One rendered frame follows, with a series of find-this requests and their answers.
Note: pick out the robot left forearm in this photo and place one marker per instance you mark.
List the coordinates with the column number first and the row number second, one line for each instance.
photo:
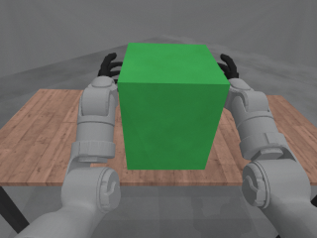
column 95, row 125

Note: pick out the left robot hand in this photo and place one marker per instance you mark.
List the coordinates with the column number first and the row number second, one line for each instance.
column 107, row 65

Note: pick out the robot right upper arm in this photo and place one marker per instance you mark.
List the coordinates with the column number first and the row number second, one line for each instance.
column 281, row 190

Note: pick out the table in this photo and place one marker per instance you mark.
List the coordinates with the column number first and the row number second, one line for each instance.
column 35, row 147

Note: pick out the robot left upper arm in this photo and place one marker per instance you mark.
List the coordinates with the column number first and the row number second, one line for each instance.
column 87, row 195

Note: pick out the robot right forearm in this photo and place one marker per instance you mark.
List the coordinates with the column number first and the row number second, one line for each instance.
column 260, row 139

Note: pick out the carton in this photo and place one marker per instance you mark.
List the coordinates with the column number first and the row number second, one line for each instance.
column 171, row 100

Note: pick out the right robot hand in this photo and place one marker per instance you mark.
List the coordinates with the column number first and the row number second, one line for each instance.
column 230, row 70

